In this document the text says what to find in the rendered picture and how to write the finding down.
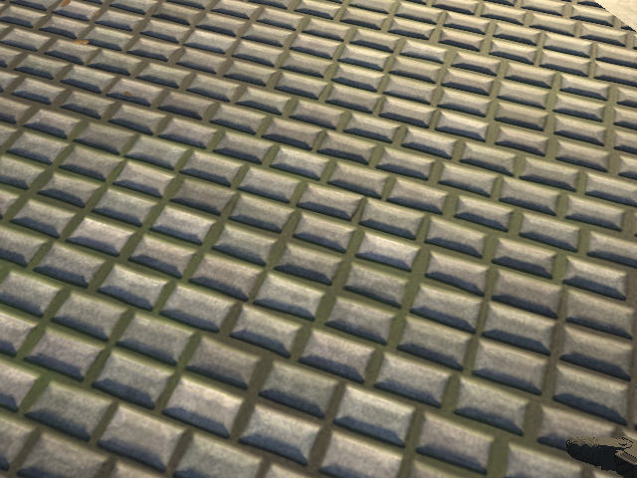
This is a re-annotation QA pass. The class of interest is right robot hand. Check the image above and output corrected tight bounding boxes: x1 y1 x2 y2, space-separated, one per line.
565 436 637 478

